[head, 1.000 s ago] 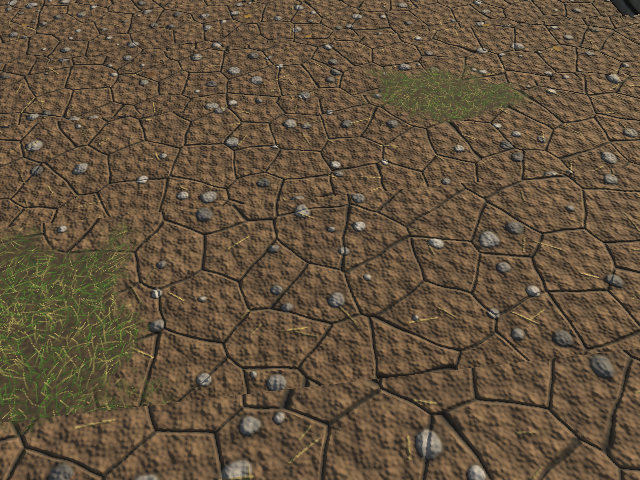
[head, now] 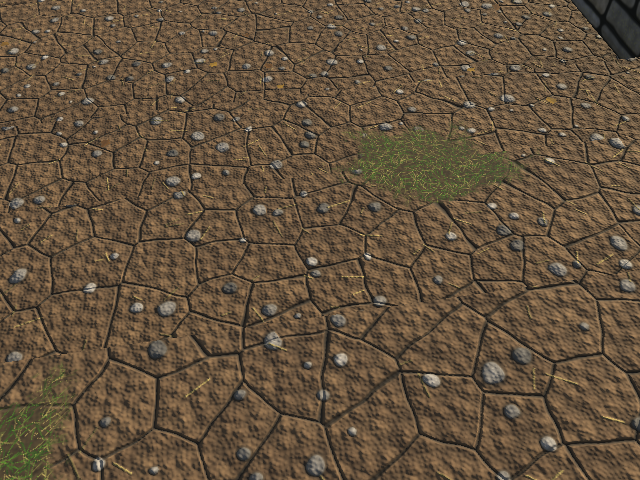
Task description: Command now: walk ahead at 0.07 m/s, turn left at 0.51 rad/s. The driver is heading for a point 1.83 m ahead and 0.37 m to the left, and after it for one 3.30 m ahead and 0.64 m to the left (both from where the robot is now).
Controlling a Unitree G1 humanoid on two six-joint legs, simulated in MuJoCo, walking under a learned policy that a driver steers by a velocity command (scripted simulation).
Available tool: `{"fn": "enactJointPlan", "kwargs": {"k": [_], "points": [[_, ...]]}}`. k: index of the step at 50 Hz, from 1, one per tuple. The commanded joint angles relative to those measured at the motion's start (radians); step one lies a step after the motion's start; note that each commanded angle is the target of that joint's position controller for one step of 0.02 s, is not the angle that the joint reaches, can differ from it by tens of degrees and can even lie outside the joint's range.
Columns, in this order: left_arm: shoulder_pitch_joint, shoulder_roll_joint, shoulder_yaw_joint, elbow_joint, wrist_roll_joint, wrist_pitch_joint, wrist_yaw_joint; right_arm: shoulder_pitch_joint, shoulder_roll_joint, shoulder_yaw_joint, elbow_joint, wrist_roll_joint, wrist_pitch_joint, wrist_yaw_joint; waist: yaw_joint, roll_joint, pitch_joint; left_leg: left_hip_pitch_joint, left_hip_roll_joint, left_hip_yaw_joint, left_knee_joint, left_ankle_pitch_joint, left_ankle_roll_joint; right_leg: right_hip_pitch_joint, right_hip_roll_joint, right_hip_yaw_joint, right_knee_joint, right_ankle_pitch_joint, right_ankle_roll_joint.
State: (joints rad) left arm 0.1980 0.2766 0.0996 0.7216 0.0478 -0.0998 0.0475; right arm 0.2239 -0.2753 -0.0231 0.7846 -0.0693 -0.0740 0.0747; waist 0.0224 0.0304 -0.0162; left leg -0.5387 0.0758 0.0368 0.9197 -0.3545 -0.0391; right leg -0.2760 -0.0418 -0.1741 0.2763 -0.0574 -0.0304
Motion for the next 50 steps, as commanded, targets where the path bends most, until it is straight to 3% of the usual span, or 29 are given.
{"fn": "enactJointPlan", "kwargs": {"k": [1, 2, 4, 6, 7, 8, 9, 10, 11, 12, 13, 15, 17, 22, 28, 30, 32, 34, 35, 36, 37, 38, 39, 40, 41, 43, 45, 48, 50], "points": [[-0.090, 0.170, 0.051, -0.118, 0.010, -0.019, -0.006, 0.099, -0.027, 0.001, -0.057, 0.011, 0.002, 0.012, -0.039, -0.114, -0.095, 0.076, 0.026, -0.031, -0.091, 0.061, 0.019, 0.106, -0.320, 0.167, -0.077, 0.178, -0.220], [-0.094, 0.176, 0.054, -0.123, 0.020, -0.017, -0.008, 0.109, -0.028, -0.001, -0.064, 0.011, 0.004, 0.010, -0.037, -0.122, -0.098, 0.097, 0.020, -0.026, -0.086, 0.069, 0.025, 0.105, -0.330, 0.164, -0.064, 0.140, -0.219], [-0.122, 0.171, 0.049, -0.130, 0.014, -0.015, -0.010, 0.113, -0.058, -0.019, -0.080, 0.019, 0.000, 0.010, -0.052, -0.104, -0.083, 0.155, -0.002, -0.002, -0.201, 0.129, 0.051, 0.093, -0.325, 0.134, -0.012, 0.035, -0.183], [-0.124, 0.156, 0.035, -0.109, 0.016, -0.011, -0.013, 0.132, -0.087, -0.046, -0.096, 0.040, -0.019, 0.011, -0.061, -0.100, -0.076, 0.304, -0.058, 0.025, -0.348, 0.256, 0.101, 0.028, -0.299, 0.102, 0.092, -0.091, -0.112], [-0.085, 0.110, 0.019, -0.096, 0.005, -0.010, -0.016, 0.163, -0.146, -0.071, -0.096, 0.046, -0.037, 0.002, -0.065, -0.002, -0.086, 0.380, -0.027, -0.044, -0.486, 0.470, 0.147, 0.004, -0.235, 0.046, 0.231, -0.207, -0.036], [-0.012, 0.019, -0.007, -0.150, -0.001, -0.012, -0.009, 0.175, -0.324, -0.114, -0.134, 0.054, -0.065, -0.030, -0.003, 0.263, -0.156, 0.546, 0.236, -0.390, -0.561, 1.078, 0.380, -0.181, -0.058, -0.057, 0.533, -0.582, 0.095], [0.005, 0.060, -0.014, -0.148, -0.008, -0.024, -0.013, 0.164, -0.350, -0.124, -0.164, 0.025, -0.095, -0.022, -0.018, 0.090, -0.143, 0.575, 0.305, -0.529, -0.572, 0.998, 0.487, -0.321, 0.031, 0.151, 0.584, -0.665, 0.117], [-0.067, 0.112, -0.002, -0.145, -0.027, -0.005, -0.013, 0.166, -0.295, -0.127, -0.135, 0.007, -0.104, -0.020, -0.066, 0.071, -0.080, 0.538, 0.254, -0.468, -0.600, 0.776, 0.427, -0.386, 0.008, 0.223, 0.643, -0.578, 0.130], [-0.090, 0.149, 0.010, -0.139, -0.026, 0.011, -0.003, 0.120, -0.242, -0.116, -0.138, 0.036, -0.098, -0.019, -0.052, 0.077, -0.066, 0.527, 0.206, -0.412, -0.608, 0.692, 0.374, -0.417, -0.002, 0.227, 0.717, -0.527, 0.137], [-0.067, 0.159, 0.011, -0.120, -0.007, 0.020, 0.007, 0.083, -0.201, -0.099, -0.151, 0.064, -0.083, -0.019, -0.031, 0.077, -0.074, 0.483, 0.203, -0.398, -0.606, 0.697, 0.348, -0.403, -0.013, 0.247, 0.781, -0.496, 0.142], [-0.049, 0.134, -0.002, -0.113, 0.007, 0.022, 0.007, 0.067, -0.185, -0.091, -0.163, 0.067, -0.068, -0.018, -0.004, 0.066, -0.072, 0.416, 0.194, -0.381, -0.616, 0.702, 0.327, -0.356, -0.027, 0.262, 0.822, -0.452, 0.139], [-0.025, 0.122, -0.015, -0.097, 0.004, 0.019, 0.003, 0.045, -0.182, -0.085, -0.195, 0.040, -0.049, -0.021, 0.012, 0.035, -0.078, 0.373, 0.158, -0.358, -0.636, 0.650, 0.307, -0.336, -0.012, 0.262, 0.831, -0.328, 0.140], [-0.022, 0.118, -0.023, -0.085, 0.001, 0.021, -0.004, 0.068, -0.179, -0.081, -0.211, 0.033, -0.050, -0.027, -0.001, 0.054, -0.091, 0.395, 0.133, -0.353, -0.631, 0.617, 0.314, -0.353, 0.001, 0.258, 0.840, -0.276, 0.152], [-0.046, 0.117, -0.046, -0.086, 0.007, 0.052, 0.002, 0.134, -0.166, -0.072, -0.237, 0.046, -0.055, -0.016, -0.041, 0.080, -0.089, 0.459, 0.131, -0.437, -0.595, 0.486, 0.337, -0.411, -0.005, 0.265, 0.795, -0.290, 0.181], [-0.062, 0.090, -0.077, -0.095, 0.009, 0.058, 0.000, 0.125, -0.180, -0.065, -0.273, 0.045, -0.045, -0.015, -0.064, 0.083, -0.088, 0.396, 0.084, -0.502, -0.546, 0.397, 0.322, -0.333, 0.006, 0.219, 0.652, -0.337, 0.177], [-0.034, 0.077, -0.090, -0.082, 0.007, 0.060, -0.022, 0.081, -0.162, -0.053, -0.293, 0.056, -0.039, -0.012, -0.065, 0.067, -0.088, 0.336, 0.086, -0.488, -0.520, 0.371, 0.304, -0.274, -0.009, 0.195, 0.608, -0.353, 0.172], [0.001, 0.040, -0.104, -0.064, 0.003, 0.062, -0.056, 0.011, -0.109, -0.021, -0.301, 0.077, -0.032, 0.001, -0.040, 0.037, -0.079, 0.224, 0.065, -0.475, -0.482, 0.304, 0.253, -0.150, -0.034, 0.185, 0.509, -0.334, 0.172], [0.061, -0.003, -0.119, -0.033, -0.020, 0.062, -0.110, -0.068, -0.058, 0.015, -0.278, 0.109, -0.008, 0.039, 0.030, -0.017, -0.057, 0.098, 0.007, -0.452, -0.459, 0.175, 0.180, 0.034, -0.043, 0.162, 0.315, -0.123, 0.167], [0.083, -0.017, -0.122, -0.024, -0.030, 0.060, -0.142, -0.052, -0.037, 0.028, -0.245, 0.117, 0.011, 0.060, 0.038, 0.000, -0.048, 0.065, -0.031, -0.442, -0.478, 0.093, 0.130, 0.097, -0.036, 0.153, 0.292, -0.084, 0.158], [0.097, -0.001, -0.121, -0.044, -0.040, 0.041, -0.155, -0.021, -0.029, 0.030, -0.229, 0.129, 0.018, 0.067, 0.028, 0.000, -0.065, 0.098, -0.050, -0.445, -0.468, 0.012, 0.080, 0.103, -0.062, 0.190, 0.260, -0.033, 0.123], [0.016, 0.081, -0.114, -0.090, -0.045, 0.018, -0.151, 0.067, -0.065, 0.009, -0.223, 0.122, 0.021, 0.054, -0.073, -0.039, -0.068, 0.170, -0.095, -0.369, -0.463, -0.087, 0.045, 0.023, -0.086, 0.233, 0.213, -0.015, 0.038], [-0.076, 0.135, -0.101, -0.101, -0.027, 0.013, -0.150, 0.097, -0.099, -0.003, -0.221, 0.088, 0.022, 0.035, -0.139, -0.040, -0.051, 0.277, -0.116, -0.263, -0.457, -0.006, 0.032, -0.113, -0.062, 0.250, 0.182, -0.141, -0.019], [-0.090, 0.152, -0.081, -0.103, -0.021, 0.014, -0.142, 0.028, -0.125, -0.010, -0.237, 0.056, 0.026, 0.017, -0.112, -0.058, -0.036, 0.348, -0.130, -0.198, -0.401, 0.046, 0.034, -0.208, -0.041, 0.262, 0.137, -0.221, -0.036], [-0.125, 0.152, -0.074, -0.133, -0.032, 0.008, -0.133, -0.022, -0.130, -0.015, -0.259, 0.036, 0.027, -0.006, -0.110, -0.067, -0.053, 0.352, -0.133, -0.178, -0.360, 0.094, 0.052, -0.194, -0.047, 0.281, 0.129, -0.167, -0.047], [-0.146, 0.144, -0.071, -0.160, -0.035, 0.006, -0.129, -0.029, -0.132, -0.018, -0.263, 0.036, 0.026, -0.029, -0.106, -0.076, -0.062, 0.328, -0.130, -0.167, -0.348, 0.148, 0.062, -0.150, -0.059, 0.308, 0.140, -0.092, -0.062], [-0.073, 0.133, -0.061, -0.167, -0.032, 0.001, -0.124, -0.026, -0.124, -0.022, -0.282, 0.052, 0.030, -0.060, -0.069, -0.071, -0.077, 0.282, -0.120, -0.158, -0.339, 0.195, 0.070, -0.058, -0.101, 0.380, 0.152, -0.016, -0.120], [-0.018, 0.142, -0.046, -0.168, -0.032, -0.001, -0.120, -0.031, -0.109, -0.024, -0.303, 0.047, 0.034, -0.082, -0.045, -0.097, -0.065, 0.251, -0.119, -0.137, -0.318, 0.191, 0.075, -0.018, -0.123, 0.434, 0.148, 0.024, -0.177], [0.003, 0.141, -0.032, -0.179, -0.030, 0.001, -0.113, -0.017, -0.105, -0.031, -0.312, 0.036, 0.036, -0.101, -0.030, -0.124, -0.039, 0.238, -0.123, -0.090, -0.307, 0.154, 0.084, -0.004, -0.143, 0.488, 0.139, 0.039, -0.230], [-0.004, 0.133, -0.032, -0.198, -0.023, 0.005, -0.108, -0.003, -0.110, -0.034, -0.315, 0.037, 0.032, -0.103, -0.035, -0.124, -0.028, 0.272, -0.116, -0.083, -0.325, 0.168, 0.111, -0.040, -0.120, 0.489, 0.147, -0.004, -0.222]]}}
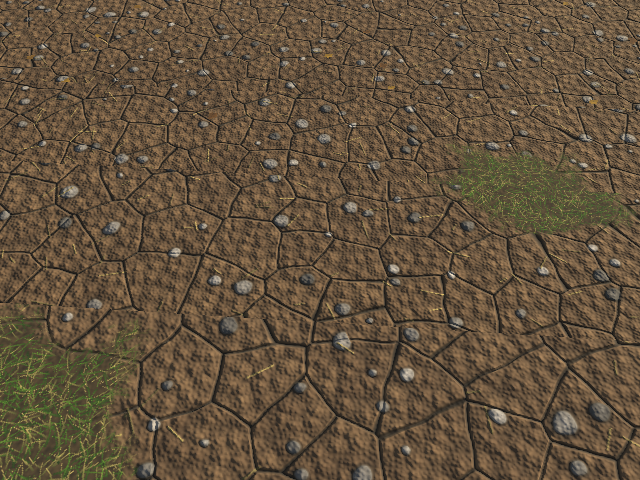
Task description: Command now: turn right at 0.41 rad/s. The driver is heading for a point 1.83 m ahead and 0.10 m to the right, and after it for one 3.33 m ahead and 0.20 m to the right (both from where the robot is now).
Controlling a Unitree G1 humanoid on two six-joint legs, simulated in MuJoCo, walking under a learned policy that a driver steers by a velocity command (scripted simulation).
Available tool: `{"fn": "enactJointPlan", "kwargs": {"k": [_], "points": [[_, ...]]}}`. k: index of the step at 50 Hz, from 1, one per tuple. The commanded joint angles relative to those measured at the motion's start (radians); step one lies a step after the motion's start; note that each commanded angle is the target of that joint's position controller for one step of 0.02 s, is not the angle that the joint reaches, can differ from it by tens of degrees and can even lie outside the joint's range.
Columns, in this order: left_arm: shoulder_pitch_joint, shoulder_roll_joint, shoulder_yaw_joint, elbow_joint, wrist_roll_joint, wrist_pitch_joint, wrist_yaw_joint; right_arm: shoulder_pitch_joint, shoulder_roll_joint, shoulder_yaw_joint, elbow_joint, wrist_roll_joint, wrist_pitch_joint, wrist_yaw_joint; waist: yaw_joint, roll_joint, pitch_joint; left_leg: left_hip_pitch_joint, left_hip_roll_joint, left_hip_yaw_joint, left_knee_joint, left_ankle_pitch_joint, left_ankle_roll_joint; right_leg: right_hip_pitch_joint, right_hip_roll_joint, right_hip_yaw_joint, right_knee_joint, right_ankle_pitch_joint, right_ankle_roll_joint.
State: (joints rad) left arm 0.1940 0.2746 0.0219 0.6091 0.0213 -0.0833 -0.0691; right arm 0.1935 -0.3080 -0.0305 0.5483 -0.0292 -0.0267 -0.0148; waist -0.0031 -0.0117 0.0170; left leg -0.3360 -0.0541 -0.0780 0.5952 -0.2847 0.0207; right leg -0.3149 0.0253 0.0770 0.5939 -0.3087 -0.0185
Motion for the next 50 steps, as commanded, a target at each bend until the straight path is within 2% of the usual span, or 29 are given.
{"fn": "enactJointPlan", "kwargs": {"k": [1, 3, 5, 6, 8, 10, 11, 13, 16, 18, 20, 21, 22, 23, 25, 27, 29, 30, 31, 34, 35, 37, 38, 40, 41, 43, 46, 48, 50], "points": [[-0.008, 0.137, 0.049, -0.092, 0.007, -0.014, 0.011, 0.047, -0.095, -0.032, -0.071, 0.002, -0.018, -0.015, -0.015, -0.078, -0.062, 0.090, 0.026, 0.015, -0.023, 0.110, 0.074, -0.018, -0.178, 0.248, -0.166, 0.227, -0.229], [-0.029, 0.129, 0.046, -0.107, 0.018, -0.013, 0.018, 0.083, -0.118, -0.038, -0.071, 0.010, -0.025, -0.021, -0.026, -0.018, -0.072, 0.191, 0.094, -0.066, -0.097, 0.196, 0.166, -0.115, -0.113, 0.188, -0.099, 0.135, -0.175], [-0.048, 0.080, 0.025, -0.098, 0.047, -0.008, 0.016, 0.185, -0.159, -0.049, -0.042, 0.012, -0.049, -0.015, -0.070, 0.169, -0.101, 0.359, 0.369, -0.369, -0.267, 0.489, 0.421, -0.297, 0.037, -0.004, 0.224, -0.118, -0.027], [-0.051, 0.092, 0.032, -0.086, 0.064, -0.013, 0.025, 0.202, -0.151, -0.050, -0.042, 0.009, -0.061, -0.024, -0.094, 0.168, -0.095, 0.350, 0.476, -0.423, -0.316, 0.568, 0.458, -0.342, 0.000, -0.012, 0.494, -0.361, 0.019], [-0.049, 0.139, 0.049, -0.076, 0.067, -0.026, 0.049, 0.112, -0.105, -0.032, -0.046, 0.007, -0.082, -0.025, -0.031, 0.068, -0.062, 0.239, 0.425, -0.270, -0.354, 0.539, 0.337, -0.305, -0.063, -0.005, 0.670, -0.328, 0.044], [-0.086, 0.098, 0.030, -0.091, 0.085, -0.012, 0.040, 0.019, -0.102, -0.030, -0.049, 0.007, -0.079, -0.043, -0.010, 0.055, -0.074, 0.226, 0.342, -0.121, -0.363, 0.522, 0.246, -0.262, -0.074, -0.032, 0.597, -0.245, 0.067], [-0.072, 0.073, 0.018, -0.085, 0.082, -0.002, 0.022, 0.003, -0.132, -0.036, -0.050, -0.001, -0.074, -0.055, -0.004, 0.053, -0.086, 0.219, 0.306, -0.059, -0.368, 0.517, 0.217, -0.215, -0.079, -0.051, 0.532, -0.209, 0.079], [-0.041, 0.069, 0.012, -0.068, 0.057, 0.009, -0.012, 0.008, -0.191, -0.053, -0.043, -0.012, -0.070, -0.071, -0.020, 0.063, -0.096, 0.229, 0.269, 0.027, -0.356, 0.491, 0.185, -0.135, -0.093, -0.092, 0.334, -0.134, 0.099], [0.015, 0.095, 0.019, -0.041, 0.041, 0.013, -0.033, 0.082, -0.217, -0.068, -0.011, -0.023, -0.052, -0.055, -0.059, 0.104, -0.060, 0.235, 0.343, -0.013, -0.356, 0.222, 0.199, -0.061, -0.077, -0.129, 0.108, -0.065, 0.060], [0.069, 0.123, 0.038, -0.019, 0.031, -0.003, -0.023, 0.045, -0.198, -0.058, 0.004, -0.024, -0.038, -0.022, -0.030, 0.099, -0.019, 0.156, 0.369, -0.032, -0.329, -0.121, 0.190, 0.050, -0.044, -0.158, -0.073, 0.087, -0.015], [0.127, 0.151, 0.072, -0.016, 0.028, -0.031, 0.005, 0.072, -0.118, -0.024, 0.055, -0.059, -0.046, 0.005, 0.004, 0.065, -0.048, -0.030, 0.326, 0.028, -0.178, -0.247, 0.134, 0.321, -0.037, -0.122, -0.143, 0.111, -0.105], [0.210, 0.185, 0.086, -0.020, 0.027, -0.044, 0.032, 0.074, -0.001, 0.015, 0.056, -0.081, -0.052, 0.021, 0.041, -0.082, -0.097, -0.195, 0.212, 0.147, 0.099, -0.275, 0.045, 0.485, -0.192, 0.077, -0.213, 0.172, -0.220], [0.217, 0.263, 0.096, -0.058, 0.023, -0.052, 0.040, 0.010, 0.013, 0.028, -0.016, -0.063, -0.073, 0.037, 0.074, -0.172, -0.083, -0.449, 0.047, 0.101, 0.246, -0.339, -0.009, 0.512, -0.428, 0.505, -0.355, 0.043, -0.430], [0.258, 0.160, 0.077, -0.021, 0.042, -0.058, 0.047, -0.092, -0.044, 0.008, 0.000, -0.023, -0.077, 0.042, 0.134, -0.098, 0.021, -0.537, 0.100, 0.002, 0.322, -0.260, 0.000, 0.446, -0.394, 0.458, -0.411, -0.211, -0.339], [0.213, 0.085, 0.045, -0.015, 0.023, -0.039, 0.043, -0.062, -0.099, -0.020, 0.046, -0.028, -0.076, 0.026, 0.078, -0.092, 0.055, -0.533, 0.123, 0.031, 0.450, -0.144, 0.004, 0.357, -0.335, 0.312, -0.423, -0.219, -0.240], [0.184, 0.069, 0.027, -0.016, 0.039, -0.024, 0.048, -0.047, -0.051, -0.006, 0.064, -0.044, -0.077, 0.039, 0.031, -0.066, 0.075, -0.473, 0.122, 0.011, 0.458, 0.004, 0.022, 0.269, -0.309, 0.195, -0.453, -0.040, -0.204], [0.189, 0.079, 0.026, -0.004, 0.071, -0.023, 0.056, -0.042, -0.034, -0.002, 0.088, -0.027, -0.072, 0.069, 0.030, -0.055, 0.052, -0.476, 0.101, 0.002, 0.444, 0.159, 0.021, 0.282, -0.284, 0.093, -0.457, 0.120, -0.211], [0.199, 0.106, 0.031, 0.013, 0.104, -0.024, 0.063, 0.013, 0.011, 0.019, 0.110, -0.040, -0.072, 0.093, 0.018, -0.046, 0.034, -0.440, 0.108, 0.004, 0.517, 0.244, 0.024, 0.261, -0.273, 0.046, -0.425, 0.207, -0.213], [0.201, 0.105, 0.031, 0.032, 0.112, -0.026, 0.065, 0.045, 0.009, 0.021, 0.124, -0.040, -0.068, 0.111, 0.016, -0.011, 0.032, -0.461, 0.104, -0.002, 0.531, 0.294, 0.017, 0.256, -0.271, 0.009, -0.407, 0.247, -0.220], [0.270, 0.062, 0.000, 0.091, 0.083, -0.042, 0.073, -0.015, -0.020, 0.010, 0.095, -0.061, -0.063, 0.117, 0.050, -0.054, 0.034, -0.540, 0.111, 0.014, 0.481, 0.384, -0.002, 0.313, -0.247, -0.047, -0.382, 0.264, -0.215], [0.347, 0.020, -0.015, 0.157, 0.091, -0.049, 0.080, -0.057, -0.005, 0.018, 0.080, -0.050, -0.065, 0.107, 0.070, -0.052, 0.066, -0.675, 0.140, -0.078, 0.375, 0.450, -0.006, 0.454, -0.280, -0.001, -0.372, 0.239, -0.203], [0.444, 0.040, -0.015, 0.221, 0.100, -0.046, 0.081, -0.102, 0.019, 0.027, 0.074, -0.025, -0.067, 0.102, 0.102, -0.047, 0.095, -0.787, 0.124, -0.082, 0.253, 0.573, -0.009, 0.587, -0.287, -0.017, -0.341, 0.285, -0.175], [0.415, 0.065, -0.009, 0.221, 0.090, -0.048, 0.076, -0.150, 0.007, 0.023, 0.074, -0.004, -0.075, 0.102, 0.108, -0.004, 0.089, -0.665, 0.110, -0.036, 0.091, 0.718, 0.005, 0.493, -0.218, -0.098, -0.366, 0.251, -0.150], [0.452, 0.030, -0.036, 0.255, 0.098, -0.038, 0.058, -0.213, 0.059, 0.036, 0.051, -0.019, -0.062, 0.114, 0.105, -0.056, 0.109, -0.428, 0.100, 0.045, 0.070, 0.836, 0.037, 0.291, -0.196, -0.158, -0.385, 0.249, -0.133], [0.474, 0.012, -0.044, 0.267, 0.105, -0.034, 0.054, -0.199, 0.053, 0.034, 0.053, -0.022, -0.052, 0.114, 0.099, -0.032, 0.127, -0.410, 0.107, 0.030, 0.072, 0.840, 0.038, 0.277, -0.205, -0.161, -0.352, 0.253, -0.128], [0.473, 0.027, -0.054, 0.290, 0.094, -0.041, 0.055, -0.206, 0.026, 0.027, 0.047, -0.025, -0.052, 0.114, 0.072, -0.020, 0.148, -0.392, 0.102, 0.033, 0.061, 0.784, 0.049, 0.286, -0.209, -0.145, -0.315, 0.293, -0.099], [0.572, 0.043, -0.057, 0.363, 0.072, -0.047, 0.088, -0.290, 0.013, 0.026, 0.030, -0.029, -0.050, 0.111, 0.107, 0.007, 0.186, -0.487, 0.107, 0.064, -0.055, 0.668, 0.054, 0.455, -0.186, -0.171, -0.222, 0.411, -0.027], [0.601, 0.061, -0.056, 0.385, 0.056, -0.042, 0.096, -0.298, 0.018, 0.027, 0.044, -0.032, -0.035, 0.110, 0.105, -0.002, 0.183, -0.337, 0.091, 0.125, -0.107, 0.623, 0.046, 0.414, -0.157, -0.213, -0.171, 0.574, 0.009], [0.595, 0.105, -0.055, 0.389, 0.045, -0.043, 0.091, -0.187, -0.028, 0.006, 0.110, -0.038, -0.034, 0.101, 0.040, 0.009, 0.142, -0.093, 0.067, 0.151, -0.039, 0.574, 0.039, 0.325, -0.133, -0.244, -0.068, 0.696, 0.054]]}}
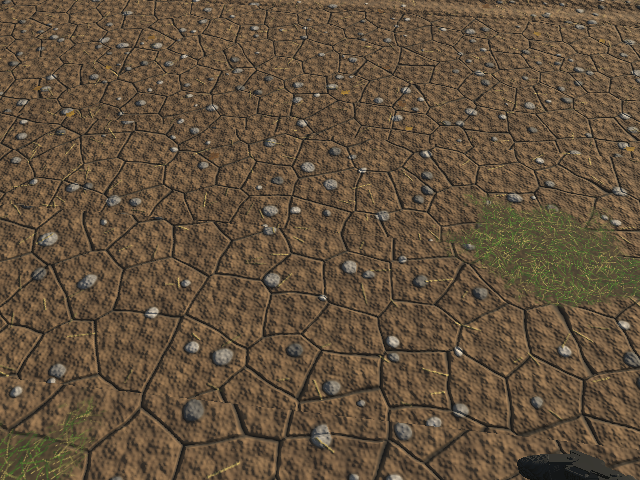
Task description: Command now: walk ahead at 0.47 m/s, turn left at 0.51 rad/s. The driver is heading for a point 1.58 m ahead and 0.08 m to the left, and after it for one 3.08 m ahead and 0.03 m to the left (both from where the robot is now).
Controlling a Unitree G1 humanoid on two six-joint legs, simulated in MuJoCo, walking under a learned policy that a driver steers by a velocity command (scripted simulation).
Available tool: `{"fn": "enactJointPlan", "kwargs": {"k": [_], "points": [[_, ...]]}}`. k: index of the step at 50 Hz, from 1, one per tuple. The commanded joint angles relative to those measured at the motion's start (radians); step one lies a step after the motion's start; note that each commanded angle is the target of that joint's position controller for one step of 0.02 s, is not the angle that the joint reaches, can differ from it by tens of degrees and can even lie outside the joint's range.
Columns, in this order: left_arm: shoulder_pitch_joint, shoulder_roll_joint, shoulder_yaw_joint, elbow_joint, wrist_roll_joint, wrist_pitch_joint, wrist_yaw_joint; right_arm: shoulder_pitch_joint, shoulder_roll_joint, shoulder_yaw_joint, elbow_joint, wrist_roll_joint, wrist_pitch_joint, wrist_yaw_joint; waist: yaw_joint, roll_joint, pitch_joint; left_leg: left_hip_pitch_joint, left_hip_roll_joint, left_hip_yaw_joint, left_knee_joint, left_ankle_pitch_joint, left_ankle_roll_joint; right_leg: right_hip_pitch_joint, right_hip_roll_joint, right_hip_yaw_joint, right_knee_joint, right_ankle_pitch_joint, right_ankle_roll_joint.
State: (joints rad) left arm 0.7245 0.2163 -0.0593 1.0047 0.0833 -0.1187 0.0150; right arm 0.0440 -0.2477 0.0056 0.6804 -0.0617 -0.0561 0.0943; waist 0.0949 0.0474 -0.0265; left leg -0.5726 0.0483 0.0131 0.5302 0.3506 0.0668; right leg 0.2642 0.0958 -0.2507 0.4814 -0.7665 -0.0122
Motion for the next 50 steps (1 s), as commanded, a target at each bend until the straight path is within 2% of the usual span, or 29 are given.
{"fn": "enactJointPlan", "kwargs": {"k": [1, 2, 3, 4, 5, 6, 7, 9, 10, 11, 13, 17, 19, 20, 21, 22, 23, 25, 27, 30, 37, 39, 40, 41, 42, 43, 45, 48, 50], "points": [[0.028, 0.185, 0.029, -0.016, -0.018, -0.004, 0.004, 0.094, -0.119, -0.043, 0.043, -0.019, 0.001, -0.019, -0.101, -0.039, 0.191, 0.231, -0.023, 0.056, -0.026, -0.078, -0.006, -0.271, -0.193, 0.087, 0.180, 1.208, 0.090], [-0.016, 0.199, 0.031, -0.035, -0.024, 0.013, -0.002, 0.318, -0.153, -0.063, 0.145, -0.040, 0.011, -0.037, -0.158, -0.033, 0.189, 0.420, -0.028, 0.081, -0.145, -0.034, -0.006, -0.335, -0.169, 0.078, 0.354, 1.254, 0.160], [-0.164, 0.248, 0.045, -0.084, -0.030, 0.040, -0.026, 0.800, -0.179, -0.091, 0.330, -0.060, 0.027, -0.083, -0.350, 0.128, 0.126, 0.915, -0.042, 0.155, -0.414, 0.385, 0.055, -0.577, -0.017, -0.029, 0.795, 1.109, 0.313], [-0.116, 0.154, 0.024, -0.060, -0.002, 0.062, -0.048, 0.905, -0.162, -0.102, 0.427, -0.065, 0.002, -0.072, -0.377, 0.353, -0.019, 1.363, 0.111, -0.057, -0.242, 0.410, 0.187, -1.033, -0.061, 0.176, 1.522, 0.094, 0.258], [-0.058, 0.057, -0.003, -0.105, 0.041, 0.041, -0.118, 0.936, -0.284, -0.125, 0.366, -0.019, -0.011, -0.066, -0.310, 0.111, -0.434, 1.691, 0.306, -0.301, 0.198, 0.761, 0.382, -1.123, -0.069, 0.404, 1.523, 0.166, 0.241], [-0.262, 0.126, 0.016, -0.185, 0.012, 0.010, -0.140, 0.853, -0.279, -0.120, 0.349, -0.026, -0.031, -0.072, -0.345, -0.037, -0.354, 1.701, 0.353, -0.412, 0.242, 0.761, 0.454, -1.423, -0.046, 0.376, 1.580, 0.072, 0.288], [-0.404, 0.129, 0.015, -0.291, -0.020, -0.008, -0.133, 0.644, -0.247, -0.121, 0.307, 0.014, -0.033, -0.062, -0.312, -0.042, -0.319, 1.562, 0.336, -0.387, 0.161, 0.382, 0.435, -1.578, -0.088, 0.375, 1.493, 0.023, 0.250], [-0.418, 0.139, 0.021, -0.294, 0.011, -0.003, -0.080, 0.261, -0.116, -0.059, 0.182, 0.013, -0.033, -0.020, -0.086, -0.180, 0.062, 0.643, 0.272, -0.320, -0.129, -0.028, 0.330, -1.321, -0.205, 0.365, 0.930, 0.178, 0.065], [-0.386, 0.152, 0.029, -0.247, 0.012, 0.003, -0.058, 0.157, -0.054, -0.028, 0.139, 0.001, -0.046, -0.018, -0.027, -0.122, 0.196, 0.174, 0.223, -0.261, -0.286, -0.027, 0.301, -0.989, -0.251, 0.352, 0.640, 0.341, 0.022], [-0.370, 0.121, 0.031, -0.241, -0.010, 0.018, -0.051, 0.111, -0.118, -0.036, 0.119, -0.009, -0.052, 0.001, 0.043, 0.021, 0.190, -0.106, 0.120, -0.210, -0.310, -0.035, 0.291, -0.693, -0.231, 0.294, 0.428, 0.478, 0.023], [-0.417, 0.058, -0.004, -0.250, -0.058, 0.046, -0.072, 0.200, -0.207, -0.073, 0.150, -0.022, -0.071, 0.024, 0.013, -0.007, 0.179, -0.219, 0.070, -0.230, -0.342, -0.150, 0.263, -0.467, -0.190, 0.234, 0.272, 0.662, 0.025], [-0.503, 0.172, 0.035, -0.261, -0.010, 0.020, -0.038, 0.268, -0.168, -0.085, 0.130, -0.029, -0.069, 0.048, -0.023, -0.017, 0.119, -0.026, 0.021, -0.284, -0.128, -0.446, 0.161, -0.404, -0.125, 0.261, 0.186, 0.824, -0.035], [-0.270, 0.280, 0.085, -0.196, -0.008, -0.011, -0.027, 0.175, -0.118, -0.073, 0.073, -0.043, -0.085, 0.044, 0.110, -0.093, -0.011, -0.097, -0.073, -0.214, 0.169, -0.400, 0.047, -0.103, -0.167, 0.291, 0.248, 0.874, -0.131], [-0.069, 0.350, 0.098, -0.150, -0.020, -0.013, -0.039, 0.342, -0.001, -0.053, 0.068, -0.033, -0.088, 0.030, 0.086, -0.349, -0.270, -0.090, -0.227, -0.084, 0.510, -0.820, -0.038, 0.139, -0.391, 0.618, 0.118, 1.083, -0.343], [0.002, 0.325, 0.078, -0.121, -0.021, 0.001, -0.072, 0.427, 0.000, -0.059, 0.098, -0.013, -0.078, 0.032, 0.060, -0.461, -0.303, -0.277, -0.259, -0.121, 0.841, -1.066, -0.059, 0.148, -0.491, 1.068, -0.103, 0.742, -0.445], [-0.074, 0.262, 0.073, -0.119, -0.033, -0.006, -0.072, 0.361, -0.041, -0.066, 0.113, -0.015, -0.067, 0.008, 0.054, -0.298, -0.099, -0.373, -0.186, -0.160, 0.886, -0.972, -0.037, -0.029, -0.438, 1.025, -0.169, 0.365, -0.345], [-0.244, 0.195, 0.057, -0.150, -0.061, -0.003, -0.064, 0.322, -0.041, -0.059, 0.123, -0.022, -0.058, -0.026, 0.001, -0.212, -0.023, -0.345, -0.112, -0.131, 0.887, -0.876, -0.032, -0.215, -0.396, 0.917, -0.205, 0.068, -0.285], [-0.396, 0.101, 0.024, -0.166, -0.063, -0.002, -0.030, 0.266, -0.010, -0.034, 0.102, -0.055, -0.043, -0.072, -0.072, -0.130, -0.046, -0.182, -0.015, -0.132, 0.736, -0.786, -0.043, -0.417, -0.361, 0.859, -0.251, 0.177, -0.269], [-0.465, 0.093, 0.027, -0.172, -0.058, -0.015, -0.008, 0.201, 0.011, -0.014, 0.078, -0.049, -0.029, -0.080, -0.108, -0.097, -0.039, -0.031, 0.023, -0.099, 0.584, -0.863, -0.084, -0.566, -0.319, 0.752, -0.305, 0.317, -0.252], [-0.470, 0.168, 0.062, -0.156, -0.057, -0.032, -0.029, 0.163, -0.023, -0.007, 0.071, -0.010, -0.017, -0.050, -0.091, -0.083, -0.007, 0.202, -0.019, -0.007, 0.339, -0.731, -0.139, -0.713, -0.206, 0.536, -0.331, 0.466, -0.226], [-0.376, 0.207, 0.088, -0.155, -0.041, -0.002, -0.090, 0.049, -0.069, -0.008, -0.023, -0.001, -0.035, -0.067, -0.056, -0.119, 0.016, 0.362, -0.058, 0.017, 0.042, -0.558, -0.069, -0.653, -0.234, 0.639, -0.195, 0.444, -0.293], [-0.394, 0.204, 0.086, -0.169, -0.028, 0.003, -0.088, 0.136, -0.110, -0.027, -0.024, 0.017, -0.059, -0.082, -0.112, -0.090, 0.000, 0.571, -0.040, -0.025, -0.038, -0.546, 0.002, -0.742, -0.213, 0.643, -0.056, 0.613, -0.262], [-0.410, 0.162, 0.076, -0.178, -0.020, -0.006, -0.088, 0.320, -0.155, -0.046, 0.005, 0.020, -0.068, -0.096, -0.192, 0.002, -0.088, 0.779, 0.079, -0.152, -0.100, -0.521, 0.119, -0.840, -0.148, 0.579, 0.195, 0.615, -0.197], [-0.331, 0.027, 0.041, -0.206, -0.009, -0.026, -0.091, 0.407, -0.188, -0.053, 0.021, 0.014, -0.067, -0.097, -0.180, 0.213, -0.203, 1.015, 0.346, -0.531, -0.184, -0.420, 0.382, -1.099, 0.008, 0.378, 0.496, 0.313, -0.094], [-0.386, 0.117, 0.069, -0.184, -0.008, -0.032, -0.091, 0.384, -0.143, -0.055, 0.020, -0.006, -0.059, -0.086, -0.186, 0.078, -0.011, 0.850, 0.412, -0.607, -0.261, -0.495, 0.371, -1.249, -0.062, 0.381, 0.688, 0.228, -0.079], [-0.382, 0.140, 0.079, -0.171, -0.009, -0.020, -0.076, 0.335, -0.098, -0.047, 0.017, -0.002, -0.055, -0.083, -0.152, -0.013, 0.037, 0.764, 0.382, -0.492, -0.269, -0.525, 0.313, -1.227, -0.105, 0.379, 0.781, 0.301, -0.070], [-0.414, 0.102, 0.079, -0.179, 0.008, 0.001, -0.064, 0.289, 0.024, -0.002, 0.021, 0.006, -0.057, -0.092, -0.111, 0.004, 0.038, 0.677, 0.276, -0.305, -0.300, -0.441, 0.224, -1.156, -0.161, 0.380, 0.740, 0.451, -0.059], [-0.526, 0.051, 0.069, -0.219, -0.014, 0.023, -0.109, 0.314, -0.020, -0.021, 0.057, -0.011, -0.051, -0.120, -0.131, -0.012, 0.050, 0.595, 0.190, -0.095, -0.300, -0.304, 0.175, -1.092, -0.176, 0.298, 0.609, 0.562, -0.027], [-0.491, 0.023, 0.056, -0.210, 0.003, 0.024, -0.148, 0.370, -0.021, -0.022, 0.099, -0.050, -0.047, -0.123, -0.122, -0.012, 0.069, 0.509, 0.184, -0.033, -0.247, -0.248, 0.169, -1.056, -0.187, 0.294, 0.611, 0.741, -0.039]]}}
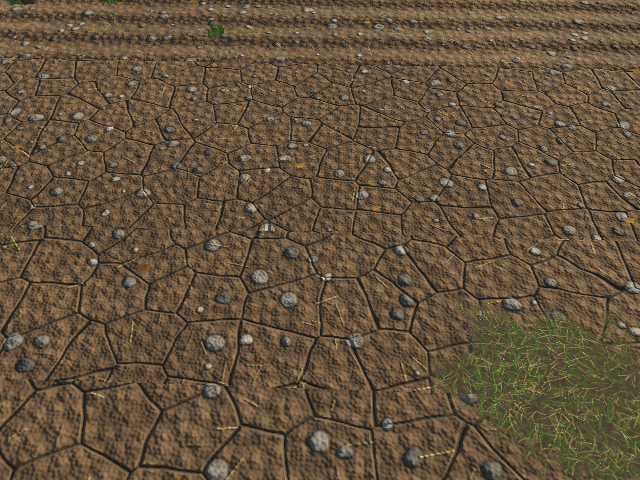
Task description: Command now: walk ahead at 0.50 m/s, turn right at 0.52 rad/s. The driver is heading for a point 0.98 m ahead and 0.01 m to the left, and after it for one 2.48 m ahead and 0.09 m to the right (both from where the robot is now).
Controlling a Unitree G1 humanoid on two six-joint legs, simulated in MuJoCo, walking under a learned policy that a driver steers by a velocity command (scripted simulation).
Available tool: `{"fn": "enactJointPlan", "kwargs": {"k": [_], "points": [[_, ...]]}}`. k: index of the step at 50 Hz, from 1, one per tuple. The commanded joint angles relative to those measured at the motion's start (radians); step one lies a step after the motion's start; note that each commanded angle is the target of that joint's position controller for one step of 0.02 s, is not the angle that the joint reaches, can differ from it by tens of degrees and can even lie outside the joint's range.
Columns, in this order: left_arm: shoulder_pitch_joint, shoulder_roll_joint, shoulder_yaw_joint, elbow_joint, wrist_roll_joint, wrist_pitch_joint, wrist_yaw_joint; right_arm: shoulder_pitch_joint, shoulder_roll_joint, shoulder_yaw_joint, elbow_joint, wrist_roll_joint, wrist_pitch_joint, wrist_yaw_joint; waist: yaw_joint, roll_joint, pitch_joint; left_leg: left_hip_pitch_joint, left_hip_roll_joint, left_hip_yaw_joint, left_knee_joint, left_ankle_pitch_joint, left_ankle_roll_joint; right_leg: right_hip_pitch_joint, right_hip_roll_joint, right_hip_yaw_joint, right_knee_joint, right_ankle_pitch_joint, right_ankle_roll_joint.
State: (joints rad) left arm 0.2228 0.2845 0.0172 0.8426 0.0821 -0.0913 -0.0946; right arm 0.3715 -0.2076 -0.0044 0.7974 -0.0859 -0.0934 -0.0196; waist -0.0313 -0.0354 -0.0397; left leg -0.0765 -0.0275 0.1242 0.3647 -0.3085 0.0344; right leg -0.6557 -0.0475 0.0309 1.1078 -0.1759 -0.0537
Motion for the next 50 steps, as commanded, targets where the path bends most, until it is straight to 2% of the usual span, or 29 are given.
{"fn": "enactJointPlan", "kwargs": {"k": [1, 3, 4, 7, 10, 12, 14, 16, 17, 18, 19, 20, 21, 22, 23, 24, 25, 31, 36, 37, 40, 41, 42, 43, 44, 45, 46, 48, 50], "points": [[-0.055, -0.033, -0.020, -0.075, 0.016, -0.007, -0.028, 0.071, 0.004, 0.011, 0.004, -0.019, -0.030, -0.019, -0.008, 0.055, 0.095, 0.110, 0.251, -0.147, -0.069, 0.303, 0.168, -0.248, -0.081, 0.081, -0.183, 0.323, 0.002], [-0.091, -0.030, -0.022, -0.081, 0.019, 0.002, -0.016, 0.136, -0.006, 0.020, 0.036, -0.005, -0.040, -0.021, -0.033, 0.111, 0.091, 0.131, 0.236, -0.134, -0.004, 0.224, 0.167, -0.258, -0.078, 0.057, -0.326, 0.537, 0.006], [-0.113, -0.019, -0.023, -0.075, 0.007, 0.001, -0.012, 0.130, -0.026, 0.019, 0.044, -0.008, -0.041, -0.016, -0.034, 0.053, 0.096, 0.000, 0.187, -0.059, 0.049, 0.154, 0.141, -0.130, -0.082, 0.038, -0.455, 0.706, -0.008], [-0.155, -0.016, -0.027, -0.127, 0.013, 0.029, -0.012, 0.166, -0.012, 0.044, 0.092, -0.041, -0.029, 0.024, -0.011, 0.081, 0.174, -0.274, 0.229, -0.047, 0.060, 0.041, 0.143, 0.144, -0.061, -0.025, -0.405, 0.729, -0.046], [-0.268, 0.019, -0.023, -0.142, 0.021, 0.036, -0.009, 0.269, -0.077, 0.034, 0.179, 0.005, -0.035, 0.010, -0.066, 0.029, 0.247, -0.020, 0.259, -0.067, 0.155, 0.046, 0.118, 0.021, -0.073, -0.036, -0.580, 0.546, -0.033], [-0.306, 0.000, -0.027, -0.134, 0.027, 0.040, -0.004, 0.331, -0.089, 0.036, 0.231, 0.004, -0.023, -0.007, -0.091, 0.037, 0.266, 0.053, 0.251, -0.046, 0.201, 0.063, 0.083, 0.053, -0.078, -0.056, -0.660, 0.541, -0.026], [-0.232, 0.014, -0.013, -0.087, 0.024, 0.048, 0.017, 0.371, -0.129, 0.022, 0.276, 0.007, 0.002, 0.008, -0.060, -0.023, 0.235, 0.077, 0.215, -0.044, 0.364, 0.210, 0.066, 0.229, -0.067, -0.072, -0.786, 0.548, -0.013], [0.195, 0.127, 0.047, 0.067, 0.008, 0.038, 0.048, 0.396, -0.161, 0.013, 0.302, -0.043, 0.032, 0.074, 0.087, -0.107, 0.072, -0.179, 0.156, 0.011, 0.733, 0.275, 0.008, 0.880, -0.049, -0.106, -0.788, 0.754, -0.044], [0.459, 0.215, 0.079, 0.108, 0.009, 0.046, 0.038, 0.499, -0.007, 0.047, 0.297, -0.043, 0.021, 0.108, 0.134, -0.239, -0.243, -0.524, 0.060, 0.013, 1.154, -0.137, -0.079, 1.501, -0.199, 0.009, -0.376, 1.265, -0.277], [0.614, 0.196, 0.085, 0.151, 0.001, 0.051, 0.023, 0.396, -0.044, 0.047, 0.240, 0.000, 0.019, 0.137, 0.247, -0.224, -0.488, -0.662, 0.002, -0.106, 1.535, -0.532, -0.099, 1.721, -0.371, 0.184, -0.284, 1.375, -0.414], [0.653, 0.167, 0.082, 0.178, 0.029, 0.045, 0.042, 0.135, -0.123, 0.013, 0.156, 0.051, 0.006, 0.148, 0.311, -0.091, -0.330, -0.849, 0.005, -0.133, 1.637, -0.547, -0.093, 1.551, -0.343, 0.193, -0.380, 1.248, -0.335], [0.524, 0.209, 0.095, 0.172, -0.004, 0.044, 0.045, 0.046, -0.122, 0.010, 0.084, 0.073, -0.016, 0.150, 0.244, -0.099, -0.195, -0.947, 0.079, -0.133, 1.605, -0.501, -0.075, 1.301, -0.376, 0.210, -0.496, 0.971, -0.318], [0.343, 0.145, 0.075, 0.122, -0.023, 0.049, 0.047, -0.043, -0.105, 0.011, 0.044, 0.053, -0.027, 0.129, 0.171, 0.021, -0.049, -0.922, 0.155, -0.170, 1.373, -0.416, -0.035, 0.997, -0.389, 0.208, -0.625, 0.612, -0.296], [0.195, 0.094, 0.051, 0.076, -0.013, 0.032, 0.046, -0.055, -0.089, 0.007, 0.059, 0.026, -0.038, 0.100, 0.084, 0.091, 0.076, -0.732, 0.190, -0.188, 1.121, -0.268, -0.012, 0.647, -0.348, 0.107, -0.691, 0.707, -0.269], [0.141, 0.015, 0.024, 0.058, 0.004, 0.017, 0.047, -0.029, -0.023, 0.020, 0.060, 0.019, -0.030, 0.083, 0.004, 0.041, 0.112, -0.600, 0.216, -0.200, 0.989, -0.164, 0.008, 0.435, -0.341, 0.094, -0.784, 0.661, -0.265], [0.129, -0.025, 0.013, 0.056, -0.004, 0.001, 0.052, -0.012, 0.016, 0.020, 0.084, 0.021, -0.013, 0.084, -0.012, 0.032, 0.133, -0.492, 0.224, -0.196, 0.796, -0.040, 0.022, 0.290, -0.322, 0.052, -0.922, 0.566, -0.287], [0.128, 0.008, 0.019, 0.057, -0.008, -0.011, 0.052, 0.036, 0.032, 0.021, 0.097, 0.009, 0.004, 0.091, -0.050, 0.004, 0.151, -0.454, 0.215, -0.181, 0.699, 0.075, 0.029, 0.250, -0.307, 0.041, -0.962, 0.495, -0.296], [0.099, 0.044, 0.039, 0.074, 0.013, -0.030, 0.055, -0.115, -0.007, 0.024, 0.042, 0.044, 0.023, 0.100, -0.020, 0.037, 0.112, -0.516, 0.187, -0.225, 0.397, 0.370, 0.046, 0.502, -0.279, -0.132, -0.934, 0.543, -0.206], [0.262, 0.053, 0.032, 0.144, 0.002, -0.017, 0.062, -0.338, -0.087, -0.017, -0.010, 0.031, 0.017, 0.098, 0.073, 0.008, 0.180, -0.580, 0.103, -0.137, 0.288, 0.347, 0.049, 0.714, -0.254, -0.230, -0.909, 0.404, -0.136], [0.283, 0.066, 0.034, 0.148, 0.015, -0.008, 0.063, -0.365, -0.092, -0.025, -0.022, 0.023, 0.013, 0.095, 0.080, -0.008, 0.180, -0.520, 0.068, -0.088, 0.347, 0.263, 0.056, 0.703, -0.251, -0.246, -0.883, 0.409, -0.129], [0.202, 0.140, 0.058, 0.115, 0.009, -0.005, 0.069, -0.253, -0.158, -0.067, -0.004, 0.045, -0.013, 0.073, -0.019, -0.029, 0.124, -0.246, -0.053, 0.003, 0.302, 0.203, 0.097, 0.650, -0.220, -0.328, -0.636, 0.773, -0.092], [0.241, 0.120, 0.056, 0.127, 0.033, -0.009, 0.057, -0.084, -0.220, -0.102, 0.045, 0.051, -0.028, 0.054, -0.053, 0.028, 0.022, 0.035, -0.080, -0.045, 0.358, 0.390, 0.154, 0.478, -0.168, -0.348, -0.376, 0.726, -0.039], [0.348, -0.009, 0.009, 0.111, 0.076, -0.017, 0.027, 0.164, -0.252, -0.116, 0.091, 0.047, -0.021, 0.037, -0.084, 0.206, -0.261, 0.578, 0.092, -0.434, 0.298, 0.344, 0.356, 0.111, -0.064, -0.272, -0.063, 0.205, 0.069], [0.202, 0.028, 0.015, 0.079, 0.015, -0.022, -0.013, 0.363, -0.237, -0.102, 0.156, 0.022, -0.016, 0.042, -0.182, 0.163, -0.299, 0.659, 0.240, -0.815, 0.033, 0.096, 0.406, -0.081, 0.106, -0.136, 0.228, -0.440, 0.073], [-0.019, 0.010, 0.011, 0.008, -0.029, -0.024, -0.010, 0.317, -0.232, -0.115, 0.183, 0.014, -0.046, 0.042, -0.216, 0.091, -0.059, 0.504, 0.234, -0.774, -0.045, -0.056, 0.308, -0.251, 0.071, 0.025, 0.246, -0.397, 0.017], [-0.093, 0.036, 0.014, -0.017, -0.034, -0.026, 0.020, 0.184, -0.218, -0.109, 0.163, 0.040, -0.063, 0.049, -0.171, 0.080, 0.067, 0.266, 0.221, -0.718, -0.033, -0.042, 0.299, -0.244, 0.012, 0.056, 0.281, -0.328, 0.016], [-0.036, 0.037, 0.008, -0.022, -0.010, -0.024, 0.051, 0.116, -0.145, -0.080, 0.158, 0.053, -0.070, 0.060, -0.095, 0.090, 0.007, 0.125, 0.207, -0.692, -0.024, 0.016, 0.319, -0.122, -0.018, 0.095, 0.248, -0.268, 0.005], [0.019, -0.054, -0.020, -0.028, 0.024, -0.002, 0.087, -0.033, -0.056, -0.034, 0.129, 0.044, -0.066, 0.084, 0.024, 0.041, 0.050, -0.232, 0.195, -0.624, -0.053, 0.062, 0.316, 0.077, -0.071, 0.111, 0.157, -0.189, 0.012], [0.009, -0.031, -0.022, -0.057, 0.013, 0.019, 0.098, -0.121, -0.071, -0.033, 0.085, 0.053, -0.071, 0.084, 0.060, 0.045, 0.038, -0.352, 0.160, -0.554, -0.109, 0.050, 0.296, 0.137, -0.060, 0.071, 0.046, -0.220, 0.043]]}}
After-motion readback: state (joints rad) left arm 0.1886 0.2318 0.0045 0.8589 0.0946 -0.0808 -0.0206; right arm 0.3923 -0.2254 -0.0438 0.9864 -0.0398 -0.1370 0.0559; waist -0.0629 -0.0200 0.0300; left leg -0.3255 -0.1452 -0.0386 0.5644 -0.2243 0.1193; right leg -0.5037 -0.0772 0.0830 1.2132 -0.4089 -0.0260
